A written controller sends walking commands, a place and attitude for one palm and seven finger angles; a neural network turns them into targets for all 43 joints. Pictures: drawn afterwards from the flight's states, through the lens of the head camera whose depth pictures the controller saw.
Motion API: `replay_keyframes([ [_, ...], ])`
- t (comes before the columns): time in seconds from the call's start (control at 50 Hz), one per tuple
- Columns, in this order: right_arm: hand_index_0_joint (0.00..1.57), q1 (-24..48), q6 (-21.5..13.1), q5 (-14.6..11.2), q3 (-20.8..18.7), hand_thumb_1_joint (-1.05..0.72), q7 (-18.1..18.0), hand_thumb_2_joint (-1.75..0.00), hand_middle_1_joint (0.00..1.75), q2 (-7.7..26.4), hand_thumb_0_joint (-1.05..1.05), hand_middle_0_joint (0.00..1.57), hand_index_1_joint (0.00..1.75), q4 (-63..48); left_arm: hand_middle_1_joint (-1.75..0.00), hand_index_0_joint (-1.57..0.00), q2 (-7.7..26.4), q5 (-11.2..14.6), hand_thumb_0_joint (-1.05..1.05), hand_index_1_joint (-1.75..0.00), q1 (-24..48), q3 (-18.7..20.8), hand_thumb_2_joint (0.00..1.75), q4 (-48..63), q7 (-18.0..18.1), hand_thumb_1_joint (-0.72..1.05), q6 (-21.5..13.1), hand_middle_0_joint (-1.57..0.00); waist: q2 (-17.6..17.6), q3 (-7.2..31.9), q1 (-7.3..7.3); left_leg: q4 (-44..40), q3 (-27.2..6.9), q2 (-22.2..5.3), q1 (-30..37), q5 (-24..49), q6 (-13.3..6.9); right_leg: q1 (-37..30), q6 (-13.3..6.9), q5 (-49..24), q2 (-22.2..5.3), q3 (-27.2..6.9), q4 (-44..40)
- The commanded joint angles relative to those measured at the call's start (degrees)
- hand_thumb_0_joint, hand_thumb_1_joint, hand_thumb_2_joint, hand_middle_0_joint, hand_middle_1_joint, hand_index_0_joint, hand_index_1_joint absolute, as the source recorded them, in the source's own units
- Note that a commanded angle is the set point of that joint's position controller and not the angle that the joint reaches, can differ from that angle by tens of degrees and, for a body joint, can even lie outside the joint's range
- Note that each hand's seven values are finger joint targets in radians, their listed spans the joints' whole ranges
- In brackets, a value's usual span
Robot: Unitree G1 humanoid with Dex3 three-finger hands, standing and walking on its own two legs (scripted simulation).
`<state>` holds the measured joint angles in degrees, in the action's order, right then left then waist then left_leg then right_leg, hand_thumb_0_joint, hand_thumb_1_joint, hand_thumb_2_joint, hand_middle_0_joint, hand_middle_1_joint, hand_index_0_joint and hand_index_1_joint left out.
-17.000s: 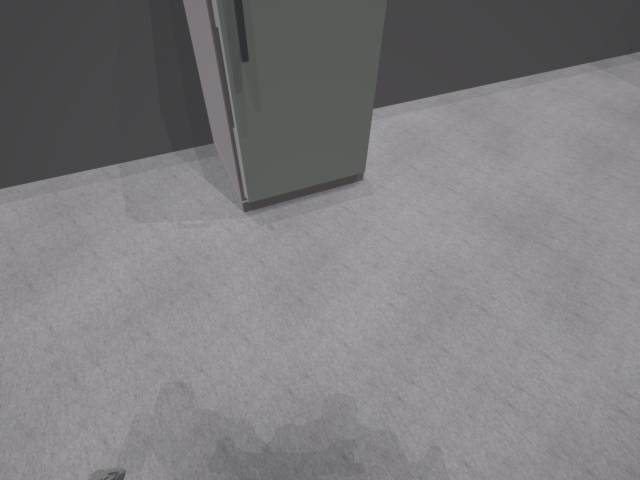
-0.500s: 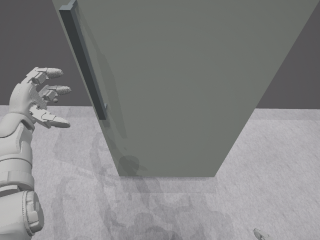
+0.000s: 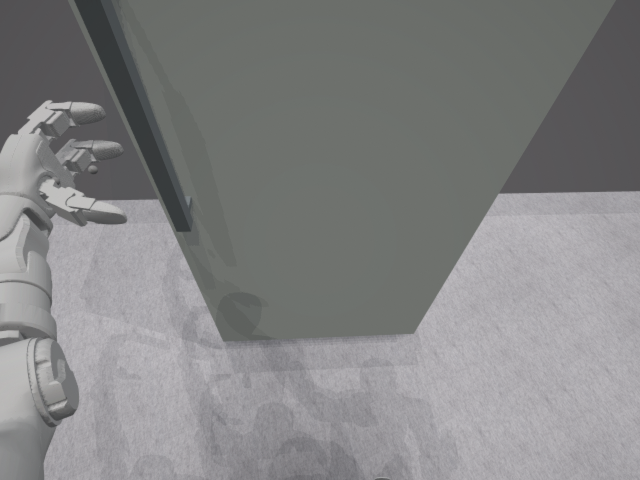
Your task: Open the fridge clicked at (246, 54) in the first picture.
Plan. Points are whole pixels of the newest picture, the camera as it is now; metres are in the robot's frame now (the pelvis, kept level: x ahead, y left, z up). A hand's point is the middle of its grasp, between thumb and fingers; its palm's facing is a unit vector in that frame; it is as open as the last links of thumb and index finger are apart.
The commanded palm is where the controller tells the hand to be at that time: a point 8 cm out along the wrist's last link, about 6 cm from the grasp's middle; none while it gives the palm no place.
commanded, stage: move the hooked fingers beside the handle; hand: left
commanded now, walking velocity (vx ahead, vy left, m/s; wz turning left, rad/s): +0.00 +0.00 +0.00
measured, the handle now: (153, 130) +0.51 +0.21 +0.14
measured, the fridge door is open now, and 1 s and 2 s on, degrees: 0 0 0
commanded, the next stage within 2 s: feel for the door with the fingertips in 0.66 s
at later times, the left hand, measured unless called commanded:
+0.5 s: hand (85, 175) +0.44 +0.27 +0.13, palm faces +0.03 -1.00 +0.02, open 14.0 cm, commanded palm +0.42 +0.32 +0.13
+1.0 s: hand (104, 173) +0.45 +0.25 +0.13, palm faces +0.02 -1.00 +0.03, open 14.0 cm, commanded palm +0.42 +0.30 +0.13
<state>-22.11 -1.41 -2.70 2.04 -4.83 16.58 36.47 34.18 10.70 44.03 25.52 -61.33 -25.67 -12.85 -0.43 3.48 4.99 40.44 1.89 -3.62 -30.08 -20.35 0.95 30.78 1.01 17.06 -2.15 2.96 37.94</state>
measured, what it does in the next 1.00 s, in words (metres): stands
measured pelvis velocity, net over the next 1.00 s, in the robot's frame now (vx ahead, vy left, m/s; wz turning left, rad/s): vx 0.01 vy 0.00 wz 0.00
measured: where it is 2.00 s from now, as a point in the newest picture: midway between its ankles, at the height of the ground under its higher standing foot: outside the picture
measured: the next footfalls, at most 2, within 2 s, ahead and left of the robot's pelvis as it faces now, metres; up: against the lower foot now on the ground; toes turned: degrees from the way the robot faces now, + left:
none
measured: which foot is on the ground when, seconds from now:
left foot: down 0.00-1.00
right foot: down 0.00-1.00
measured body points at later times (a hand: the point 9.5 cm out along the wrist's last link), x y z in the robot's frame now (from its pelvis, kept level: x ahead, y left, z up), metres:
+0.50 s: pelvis +0.00 +0.00 +0.00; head +0.07 +0.02 +0.44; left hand +0.43 +0.33 +0.13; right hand +0.07 -0.27 -0.11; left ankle -0.01 +0.13 -0.72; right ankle +0.01 -0.13 -0.72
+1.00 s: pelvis +0.01 +0.00 +0.00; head +0.07 +0.01 +0.44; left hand +0.44 +0.31 +0.13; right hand +0.06 -0.27 -0.11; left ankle -0.01 +0.13 -0.72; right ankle +0.01 -0.13 -0.72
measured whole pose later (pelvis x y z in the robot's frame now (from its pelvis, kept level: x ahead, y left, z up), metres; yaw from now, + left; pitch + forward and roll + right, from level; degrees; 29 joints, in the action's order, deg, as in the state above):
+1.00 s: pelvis +0.01 +0.00 +0.00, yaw +0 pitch +11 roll -1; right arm -22.3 0.7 -2.7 1.8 -3.8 16.0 34.8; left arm 31.3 12.0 40.4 24.4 -55.2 -24.3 -10.4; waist -0.6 4.5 4.5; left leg 41.5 1.8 -3.9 -30.6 -21.9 0.8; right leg 30.9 1.3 18.0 -1.9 2.9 38.1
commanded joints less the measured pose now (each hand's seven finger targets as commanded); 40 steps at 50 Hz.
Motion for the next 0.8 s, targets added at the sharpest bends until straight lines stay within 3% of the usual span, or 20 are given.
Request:
replay_keyframes([
  [0.0, 0.2, -3.4, -1.49, 0.04, -3.77, -0.9, -0.61, -0.9, 0.3, 9.75, 0.0, 0.2, 0.3, -6.06, -1.2, -0.3, 17.86, 1.21, 0.0, -1.2, 21.82, 3.62, 0.3, 12.13, -0.06, -0.5, -3.09, -0.3, -3.01, 20.04, -1.0, -4.48, -1.41, 3.15, 7.7, 16.23, -2.23, -10.71, -1.91, -17.35, 2.95, -0.58, -2.57],
  [0.02, 0.2, -3.11, -1.46, -0.07, -3.66, -0.9, -0.62, -0.9, 0.3, 9.54, 0.0, 0.2, 0.3, -6.26, -1.2, -0.3, 17.27, 1.31, 0.0, -1.2, 23.29, 2.88, 0.3, 12.63, -0.06, -0.5, -3.13, -0.3, -4.64, 19.49, -0.49, -4.39, -1.08, 3.19, 7.7, 15.34, -2.27, -9.99, -1.79, -16.86, 2.92, -0.87, -2.81],
  [0.08, 0.2, -3.61, -1.06, 0.21, -3.81, -0.9, -0.74, -0.9, 0.3, 9.7, 0.0, 0.2, 0.3, -6.22, -1.2, -0.3, 20.48, 1.17, 0.0, -1.2, 24.0, 5.35, 0.3, 14.33, 0.51, -0.5, -4.19, -0.3, -4.1, 20.96, -0.97, -4.0, -1.27, 3.15, 7.7, 16.93, -2.4, -11.69, -2.0, -18.11, 3.0, -0.94, -2.23],
  [0.1, 0.2, -3.44, -1.1, 0.14, -3.78, -0.9, -0.58, -0.9, 0.3, 9.43, 0.0, 0.2, 0.3, -6.6, -1.2, -0.3, 20.19, 1.04, 0.0, -1.2, 23.07, 5.4, 0.3, 14.84, 0.36, -0.5, -4.31, -0.3, -5.87, 22.19, -1.15, -3.87, -1.16, 3.24, 8.58, 17.42, -2.3, -11.5, -1.91, -18.69, 3.13, -1.08, -2.12],
  [0.14, 0.2, -3.28, -1.05, 0.01, -3.75, -0.9, -0.57, -0.9, 0.3, 9.27, 0.0, 0.2, 0.3, -6.43, -1.2, -0.3, 18.82, 1.01, 0.0, -1.2, 24.07, 3.86, 0.3, 15.39, 0.02, -0.5, -4.5, -0.3, -6.53, 21.48, -0.53, -3.8, -1.18, 3.12, 8.96, 17.3, -2.23, -10.51, -1.85, -18.47, 3.2, -0.95, -2.27],
  [0.18, 0.2, -3.27, -1.04, 0.04, -3.79, -0.9, -0.57, -0.9, 0.3, 9.29, 0.0, 0.2, 0.3, -6.79, -1.2, -0.3, 17.92, 1.66, 0.0, -1.2, 21.72, 3.7, 0.3, 15.91, -0.32, -0.5, -4.35, -0.3, -7.04, 22.16, -1.04, -3.73, -1.19, 3.04, 9.88, 18.78, -2.2, -11.02, -2.23, -18.92, 3.28, -0.68, -2.08],
  [0.26, 0.2, -3.21, -0.91, -0.19, -3.78, -0.9, -0.53, -0.9, 0.3, 9.6, 0.0, 0.2, 0.3, -6.36, -1.2, -0.3, 17.62, 1.92, 0.0, -1.2, 21.28, 3.44, 0.3, 13.11, -1.05, -0.5, -2.22, -0.3, -4.18, 18.68, -0.3, -3.99, -1.24, 2.95, 7.86, 16.3, -2.29, -9.43, -1.83, -17.68, 3.24, -0.48, -2.88],
  [0.34, 0.2, -3.2, -0.93, -0.03, -3.6, -0.9, -0.49, -0.9, 0.3, 9.43, 0.0, 0.2, 0.3, -6.54, -1.2, -0.3, 16.42, 1.56, 0.0, -1.2, 23.94, 1.74, 0.3, 14.42, -0.87, -0.5, -2.28, -0.3, -5.96, 18.88, 0.12, -3.87, -1.72, 3.01, 8.82, 16.58, -2.11, -8.15, -2.02, -16.95, 3.22, -0.34, -2.62],
  [0.4, 0.2, -3.2, -1.01, -0.01, -3.67, -0.9, -0.53, -0.9, 0.3, 9.45, 0.0, 0.2, 0.3, -6.52, -1.2, -0.3, 16.65, 1.95, 0.0, -1.2, 23.96, 2.37, 0.3, 14.98, -0.65, -0.5, -2.95, -0.3, -5.71, 20.59, -0.07, -3.4, -1.81, 2.91, 9.62, 17.29, -2.0, -8.64, -2.13, -17.34, 3.31, -0.4, -2.26],
  [0.44, 0.2, -3.06, -1.01, 0.03, -3.51, -0.9, -0.53, -0.9, 0.3, 9.38, 0.0, 0.2, 0.3, -6.29, -1.2, -0.3, 15.74, 1.88, 0.0, -1.2, 25.4, 1.36, 0.3, 14.26, -0.65, -0.5, -2.93, -0.3, -5.34, 19.62, 0.4, -3.42, -1.87, 2.94, 8.96, 16.62, -2.07, -8.13, -2.01, -17.04, 3.26, -0.37, -2.31],
  [0.48, 0.2, -3.3, -0.87, 0.12, -3.63, -0.9, -0.55, -0.9, 0.3, 9.55, 0.0, 0.2, 0.3, -6.51, -1.2, -0.3, 17.19, 1.85, 0.0, -1.2, 23.75, 2.66, 0.3, 14.86, -0.48, -0.5, -3.15, -0.3, -6.19, 21.35, -0.56, -3.09, -1.95, 2.96, 9.67, 18.65, -2.01, -9.28, -2.4, -18.06, 3.24, -0.31, -1.69],
  [0.5, 0.2, -2.91, -0.91, -0.01, -3.51, -0.9, -0.45, -0.9, 0.3, 9.21, 0.0, 0.2, 0.3, -6.55, -1.2, -0.3, 15.57, 1.58, 0.0, -1.2, 24.28, 1.31, 0.3, 14.57, -0.47, -0.5, -2.97, -0.3, -6.83, 20.67, 0.07, -3.06, -1.82, 2.94, 10.02, 18.37, -1.96, -8.04, -2.16, -17.88, 3.24, -0.33, -1.91],
  [0.56, 0.2, -3.06, -0.72, 0.03, -3.44, -0.9, -0.47, -0.9, 0.3, 9.38, 0.0, 0.2, 0.3, -6.26, -1.2, -0.3, 15.09, 1.01, 0.0, -1.2, 25.59, 0.34, 0.3, 12.79, 0.02, -0.5, -2.43, -0.3, -5.46, 18.61, 0.7, -3.22, -2.27, 2.78, 8.69, 17.05, -1.91, -6.65, -2.06, -16.39, 3.2, -0.09, -1.97],
  [0.58, 0.2, -3.31, -0.81, 0.27, -3.39, -0.9, -0.49, -0.9, 0.3, 9.26, 0.0, 0.2, 0.3, -6.39, -1.2, -0.3, 14.72, 1.4, 0.0, -1.2, 26.71, 0.27, 0.3, 14.14, 0.14, -0.5, -2.75, -0.3, -5.95, 19.92, 0.52, -2.94, -2.2, 2.89, 9.39, 18.64, -1.99, -7.6, -2.25, -17.6, 3.23, -0.09, -1.65],
  [0.62, 0.2, -3.38, -0.66, 0.25, -3.41, -0.9, -0.45, -0.9, 0.3, 9.46, 0.0, 0.2, 0.3, -6.53, -1.2, -0.3, 18.3, 1.09, 0.0, -1.2, 25.15, 3.31, 0.3, 13.91, 0.43, -0.5, -2.76, -0.3, -5.78, 22.49, -0.28, -2.65, -2.03, 2.93, 9.35, 18.91, -1.93, -9.21, -2.08, -18.7, 3.21, -0.43, -1.38],
  [0.68, 0.2, -3.31, -0.55, 0.24, -3.35, -0.9, -0.35, -0.9, 0.3, 9.16, 0.0, 0.2, 0.3, -6.76, -1.2, -0.3, 15.51, 1.45, 0.0, -1.2, 24.47, 1.31, 0.3, 13.53, 0.34, -0.5, -2.92, -0.3, -5.23, 20.77, 0.09, -2.55, -1.8, 2.85, 8.95, 19.53, -2.08, -8.78, -2.14, -19.12, 3.29, -0.29, -1.42],
  [0.7, 0.2, -3.53, -0.44, 0.22, -3.47, -0.9, -0.33, -0.9, 0.3, 9.43, 0.0, 0.2, 0.3, -6.47, -1.2, -0.3, 17.87, 1.15, 0.0, -1.2, 24.57, 3.14, 0.3, 13.6, 0.45, -0.5, -2.94, -0.3, -5.06, 21.41, -0.2, -2.61, -2.0, 2.71, 8.91, 19.57, -1.98, -8.87, -2.01, -19.4, 3.32, -0.29, -1.3],
  [0.74, 0.2, -3.36, -0.26, 0.24, -3.48, -0.9, -0.25, -0.9, 0.3, 9.41, 0.0, 0.2, 0.3, -6.87, -1.2, -0.3, 18.97, 0.99, 0.0, -1.2, 23.55, 3.98, 0.3, 13.92, 0.33, -0.5, -2.79, -0.3, -6.59, 22.12, -0.7, -2.55, -1.69, 2.95, 8.51, 19.43, -1.92, -9.78, -2.06, -19.77, 3.2, -0.51, -1.19],
  [0.76, 0.2, -3.45, -0.23, 0.22, -3.44, -0.9, -0.11, -0.9, 0.3, 9.24, 0.0, 0.2, 0.3, -6.97, -1.2, -0.3, 17.35, 1.1, 0.0, -1.2, 23.33, 2.71, 0.3, 14.35, 0.2, -0.5, -2.67, -0.3, -5.51, 22.39, -0.38, -2.62, -1.71, 2.92, 8.67, 20.05, -2.01, -10.09, -2.02, -20.5, 3.3, -0.32, -1.14],
  [0.78, 0.2, -3.42, -0.22, 0.17, -3.68, -0.9, -0.12, -0.9, 0.3, 9.1, 0.0, 0.2, 0.3, -7.17, -1.2, -0.3, 16.51, 1.66, 0.0, -1.2, 22.79, 2.43, 0.3, 16.06, 0.12, -0.5, -2.84, -0.3, -6.57, 23.17, -0.72, -2.32, -1.58, 2.89, 9.52, 21.83, -2.03, -10.76, -2.21, -21.51, 3.33, -0.4, -0.98],
])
